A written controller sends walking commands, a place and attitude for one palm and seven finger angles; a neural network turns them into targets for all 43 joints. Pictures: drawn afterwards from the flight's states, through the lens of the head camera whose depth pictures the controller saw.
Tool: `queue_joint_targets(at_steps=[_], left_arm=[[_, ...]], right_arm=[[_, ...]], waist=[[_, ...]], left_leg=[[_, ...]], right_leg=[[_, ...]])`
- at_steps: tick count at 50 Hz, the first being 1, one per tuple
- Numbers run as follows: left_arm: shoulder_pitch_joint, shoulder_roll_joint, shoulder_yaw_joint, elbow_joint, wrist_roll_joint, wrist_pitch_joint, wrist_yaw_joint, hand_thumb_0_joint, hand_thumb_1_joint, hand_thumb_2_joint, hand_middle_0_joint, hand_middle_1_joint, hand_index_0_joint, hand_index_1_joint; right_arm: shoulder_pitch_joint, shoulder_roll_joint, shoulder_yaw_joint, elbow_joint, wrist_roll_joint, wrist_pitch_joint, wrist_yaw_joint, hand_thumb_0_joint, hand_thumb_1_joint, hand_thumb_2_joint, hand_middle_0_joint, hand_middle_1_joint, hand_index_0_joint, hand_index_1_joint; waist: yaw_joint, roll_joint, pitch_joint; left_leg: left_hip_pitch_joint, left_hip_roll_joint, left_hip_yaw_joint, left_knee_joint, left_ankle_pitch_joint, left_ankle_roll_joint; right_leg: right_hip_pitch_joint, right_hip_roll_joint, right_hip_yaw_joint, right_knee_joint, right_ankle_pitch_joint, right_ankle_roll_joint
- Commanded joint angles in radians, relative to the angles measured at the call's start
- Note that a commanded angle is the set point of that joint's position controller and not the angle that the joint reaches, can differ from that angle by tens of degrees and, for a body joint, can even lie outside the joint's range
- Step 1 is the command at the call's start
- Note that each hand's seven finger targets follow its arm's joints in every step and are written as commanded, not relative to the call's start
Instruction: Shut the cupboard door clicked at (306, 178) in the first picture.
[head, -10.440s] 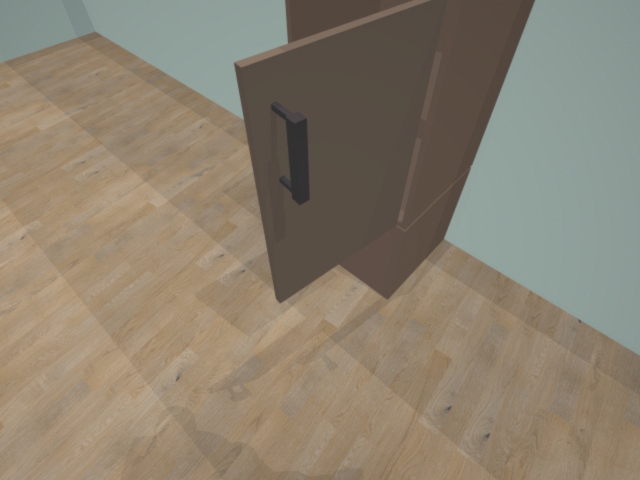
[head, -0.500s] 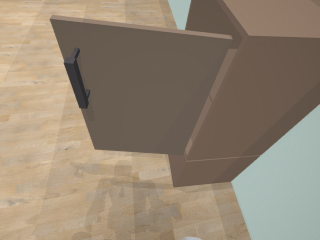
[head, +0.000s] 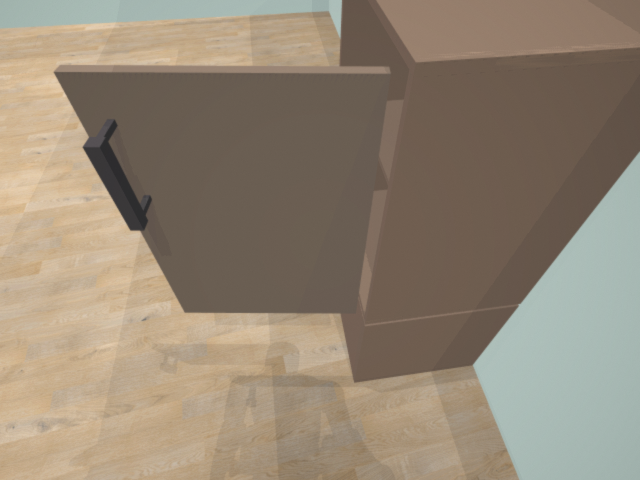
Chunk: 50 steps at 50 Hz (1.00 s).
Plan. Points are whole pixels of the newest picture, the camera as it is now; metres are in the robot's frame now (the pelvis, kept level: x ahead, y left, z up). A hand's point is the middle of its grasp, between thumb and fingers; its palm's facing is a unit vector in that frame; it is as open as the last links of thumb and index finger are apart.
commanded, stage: come to a stop and stand still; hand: left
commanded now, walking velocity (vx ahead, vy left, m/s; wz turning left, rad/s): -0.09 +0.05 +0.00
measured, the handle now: (124, 178) +0.48 +0.32 +0.10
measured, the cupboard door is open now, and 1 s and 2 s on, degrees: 81 81 81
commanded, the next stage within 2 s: look again from close up in 0.34 s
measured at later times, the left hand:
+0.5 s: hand out of the picture +0.02 +0.18 -0.18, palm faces +0.01 -0.98 -0.22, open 7.4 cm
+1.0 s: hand out of the picture -0.01 +0.19 -0.18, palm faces -0.01 -0.98 -0.19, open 7.4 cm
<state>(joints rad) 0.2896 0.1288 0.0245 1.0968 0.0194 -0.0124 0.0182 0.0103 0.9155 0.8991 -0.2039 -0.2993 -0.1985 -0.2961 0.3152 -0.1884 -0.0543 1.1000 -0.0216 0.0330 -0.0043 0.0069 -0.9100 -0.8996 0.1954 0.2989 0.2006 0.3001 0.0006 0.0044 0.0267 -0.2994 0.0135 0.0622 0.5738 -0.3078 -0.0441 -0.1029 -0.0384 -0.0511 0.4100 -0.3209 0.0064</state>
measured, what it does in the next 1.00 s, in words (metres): steps on the spot: left foot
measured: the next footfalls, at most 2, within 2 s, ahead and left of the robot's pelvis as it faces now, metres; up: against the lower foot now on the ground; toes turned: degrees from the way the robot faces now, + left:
left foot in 0.04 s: +0.05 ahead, +0.11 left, +0.00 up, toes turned +4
right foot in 1.54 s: +0.07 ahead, -0.07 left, +0.00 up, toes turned -6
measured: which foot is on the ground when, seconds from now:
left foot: up 0.00-0.02, down 0.04-1.00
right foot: down 0.00-1.00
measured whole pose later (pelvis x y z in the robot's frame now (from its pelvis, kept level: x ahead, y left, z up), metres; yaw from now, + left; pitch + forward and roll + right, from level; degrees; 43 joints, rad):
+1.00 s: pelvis -0.02 +0.02 +0.00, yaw -1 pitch -1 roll +0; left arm 0.29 0.19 -0.02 1.04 0.01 0.00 0.04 0.01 0.91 0.90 -0.20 -0.30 -0.20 -0.30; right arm 0.25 -0.17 0.00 1.05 -0.02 0.01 -0.01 0.01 -0.91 -0.90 0.20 0.30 0.20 0.30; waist 0.00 -0.03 0.04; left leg -0.25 0.00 0.09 0.50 -0.23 0.03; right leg -0.13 -0.05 -0.04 0.48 -0.33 0.03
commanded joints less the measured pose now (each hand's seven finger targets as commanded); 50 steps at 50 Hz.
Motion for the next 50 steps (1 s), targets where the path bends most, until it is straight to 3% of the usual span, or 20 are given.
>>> queue_joint_targets(at_steps=[1,2,3,6,13,15,21,22,23,24,25,27,28,30,32,34,37,41,44,50], left_arm=[[0.05,0.156,0.033,-0.024,-0.015,-0.02,0.014,0.0,0.9,0.9,-0.2,-0.3,-0.2,-0.3],[0.061,0.131,0.025,-0.023,-0.018,-0.014,0.02,0.0,0.9,0.9,-0.2,-0.3,-0.2,-0.3],[0.046,0.115,0.022,-0.023,-0.011,-0.006,0.027,0.0,0.9,0.9,-0.2,-0.3,-0.2,-0.3],[0.026,0.12,0.018,-0.019,-0.01,0.015,0.028,0.0,0.9,0.9,-0.2,-0.3,-0.2,-0.3],[0.017,0.123,0.008,-0.001,-0.006,0.005,0.02,0.0,0.9,0.9,-0.2,-0.3,-0.2,-0.3],[0.012,0.127,0.004,0.001,-0.006,0.002,0.017,0.0,0.9,0.9,-0.2,-0.3,-0.2,-0.3],[0.018,0.138,0.0,0.005,-0.008,-0.007,0.017,0.0,0.9,0.9,-0.2,-0.3,-0.2,-0.3],[0.079,0.132,-0.013,-0.01,0.017,-0.031,0.06,0.0,0.9,0.9,-0.2,-0.3,-0.2,-0.3],[0.067,0.177,0.003,-0.038,0.013,-0.038,0.061,0.0,0.9,0.9,-0.2,-0.3,-0.2,-0.3],[0.069,0.178,-0.003,-0.047,0.004,-0.038,0.052,0.0,0.9,0.9,-0.2,-0.3,-0.2,-0.3],[0.076,0.168,-0.009,-0.053,-0.003,-0.039,0.05,0.0,0.9,0.9,-0.2,-0.3,-0.2,-0.3],[0.069,0.158,-0.007,-0.074,-0.006,-0.034,0.047,0.0,0.9,0.9,-0.2,-0.3,-0.2,-0.3],[0.067,0.161,-0.007,-0.083,-0.003,-0.031,0.047,0.0,0.9,0.9,-0.2,-0.3,-0.2,-0.3],[0.059,0.158,-0.009,-0.098,-0.005,-0.023,0.045,0.0,0.9,0.9,-0.2,-0.3,-0.2,-0.3],[0.038,0.158,-0.013,-0.106,-0.006,-0.012,0.04,0.0,0.9,0.9,-0.2,-0.3,-0.2,-0.3],[0.047,0.164,-0.012,-0.108,-0.005,-0.009,0.036,0.0,0.9,0.9,-0.2,-0.3,-0.2,-0.3],[0.036,0.167,-0.016,-0.108,-0.006,-0.003,0.031,0.0,0.9,0.9,-0.2,-0.3,-0.2,-0.3],[0.04,0.173,-0.017,-0.105,-0.006,-0.001,0.026,0.0,0.9,0.9,-0.2,-0.3,-0.2,-0.3],[0.055,0.17,-0.018,-0.101,-0.005,-0.003,0.024,0.0,0.9,0.9,-0.2,-0.3,-0.2,-0.3],[0.067,0.162,-0.022,-0.085,-0.006,-0.003,0.022,0.0,0.9,0.9,-0.2,-0.3,-0.2,-0.3]], right_arm=[[0.028,-0.073,0.008,-0.037,0.007,-0.061,-0.022,0.0,-0.9,-0.9,0.2,0.3,0.2,0.3],[0.036,-0.099,0.003,-0.032,0.009,-0.059,-0.032,0.0,-0.9,-0.9,0.2,0.3,0.2,0.3],[0.04,-0.102,-0.002,-0.032,0.011,-0.05,-0.037,0.0,-0.9,-0.9,0.2,0.3,0.2,0.3],[0.004,-0.09,0.005,-0.03,0.013,-0.041,-0.044,0.0,-0.9,-0.9,0.2,0.3,0.2,0.3],[-0.049,-0.072,0.012,-0.03,0.01,-0.036,-0.034,0.0,-0.9,-0.9,0.2,0.3,0.2,0.3],[-0.057,-0.075,0.016,-0.026,0.009,-0.039,-0.031,0.0,-0.9,-0.9,0.2,0.3,0.2,0.3],[-0.059,-0.075,0.022,-0.012,0.009,-0.045,-0.031,0.0,-0.9,-0.9,0.2,0.3,0.2,0.3],[-0.097,-0.119,0.022,-0.092,0.015,-0.06,-0.015,0.0,-0.9,-0.9,0.2,0.3,0.2,0.3],[-0.077,-0.106,0.028,-0.119,0.005,-0.061,-0.015,0.0,-0.9,-0.9,0.2,0.3,0.2,0.3],[-0.036,-0.077,0.025,-0.099,-0.002,-0.064,-0.019,0.0,-0.9,-0.9,0.2,0.3,0.2,0.3],[-0.017,-0.09,0.026,-0.101,-0.001,-0.063,-0.02,0.0,-0.9,-0.9,0.2,0.3,0.2,0.3],[-0.026,-0.1,0.022,-0.121,0.006,-0.058,-0.021,0.0,-0.9,-0.9,0.2,0.3,0.2,0.3],[-0.028,-0.1,0.023,-0.124,0.005,-0.058,-0.02,0.0,-0.9,-0.9,0.2,0.3,0.2,0.3],[-0.046,-0.098,0.025,-0.134,0.007,-0.05,-0.02,0.0,-0.9,-0.9,0.2,0.3,0.2,0.3],[-0.054,-0.099,0.028,-0.132,0.007,-0.044,-0.018,0.0,-0.9,-0.9,0.2,0.3,0.2,0.3],[-0.062,-0.099,0.032,-0.131,0.007,-0.044,-0.017,0.0,-0.9,-0.9,0.2,0.3,0.2,0.3],[-0.065,-0.101,0.033,-0.127,0.007,-0.04,-0.012,0.0,-0.9,-0.9,0.2,0.3,0.2,0.3],[-0.059,-0.103,0.035,-0.119,0.007,-0.04,-0.009,0.0,-0.9,-0.9,0.2,0.3,0.2,0.3],[-0.052,-0.104,0.036,-0.11,0.008,-0.044,-0.008,0.0,-0.9,-0.9,0.2,0.3,0.2,0.3],[-0.045,-0.108,0.038,-0.088,0.011,-0.05,-0.009,0.0,-0.9,-0.9,0.2,0.3,0.2,0.3]], waist=[[0.008,-0.023,-0.084],[0.011,0.013,-0.113],[0.002,-0.001,-0.08],[0.002,0.083,-0.028],[0.001,-0.06,0.0],[-0.002,-0.03,0.0],[-0.001,-0.022,-0.006],[0.01,-0.008,0.055],[-0.01,0.047,0.028],[-0.007,0.039,-0.022],[-0.01,-0.012,-0.101],[-0.011,-0.065,-0.145],[-0.007,-0.071,-0.128],[-0.006,-0.062,-0.074],[-0.008,-0.025,-0.008],[0.001,-0.006,0.012],[-0.003,-0.009,0.056],[-0.002,-0.011,0.072],[0.003,-0.002,0.038],[0.003,-0.005,0.033]], left_leg=[[0.205,0.072,-0.048,-0.148,0.507,0.044],[0.265,0.13,-0.08,-0.085,0.677,0.075],[0.239,0.151,-0.084,-0.086,0.658,0.089],[0.21,0.133,-0.099,-0.133,0.655,0.091],[0.182,0.091,-0.087,-0.185,0.337,0.064],[0.186,0.087,-0.083,-0.198,0.332,0.058],[0.205,0.088,-0.078,-0.204,0.384,0.054],[0.144,0.099,-0.056,-0.002,0.534,0.05],[0.122,0.081,-0.058,-0.022,0.513,0.043],[0.143,0.074,-0.051,-0.054,0.458,0.062],[0.157,0.08,-0.06,-0.039,0.472,0.074],[0.17,0.088,-0.065,-0.033,0.472,0.08],[0.162,0.09,-0.057,-0.031,0.49,0.081],[0.134,0.081,-0.061,-0.044,0.408,0.081],[0.11,0.081,-0.073,-0.084,0.334,0.082],[0.094,0.079,-0.074,-0.093,0.319,0.085],[0.07,0.072,-0.082,-0.136,0.167,0.082],[0.054,0.07,-0.091,-0.17,0.073,0.081],[0.066,0.073,-0.092,-0.18,0.09,0.082],[0.076,0.082,-0.099,-0.203,0.094,0.083]], right_leg=[[-0.033,-0.136,0.057,0.113,0.585,-0.048],[-0.077,-0.109,0.037,0.1,0.453,-0.027],[-0.092,-0.088,0.031,0.069,0.317,-0.021],[-0.092,-0.079,0.027,0.057,0.251,-0.012],[-0.069,-0.095,0.062,-0.053,0.231,-0.025],[-0.069,-0.1,0.069,-0.064,0.235,-0.024],[-0.043,-0.1,0.064,-0.08,0.302,-0.025],[-0.133,-0.098,0.117,-0.043,0.499,-0.006],[-0.067,-0.12,0.098,0.0,0.64,-0.028],[-0.031,-0.126,0.098,0.056,0.682,-0.047],[-0.001,-0.113,0.084,0.069,0.665,-0.052],[0.013,-0.101,0.069,0.075,0.599,-0.048],[0.007,-0.094,0.063,0.082,0.591,-0.047],[-0.031,-0.094,0.073,0.066,0.497,-0.048],[-0.077,-0.078,0.072,0.047,0.312,-0.047],[-0.08,-0.071,0.074,0.034,0.256,-0.044],[-0.12,-0.065,0.086,-0.002,0.094,-0.044],[-0.137,-0.062,0.088,-0.029,-0.003,-0.041],[-0.114,-0.063,0.083,-0.029,0.031,-0.037],[-0.113,-0.064,0.078,-0.034,0.048,-0.029]])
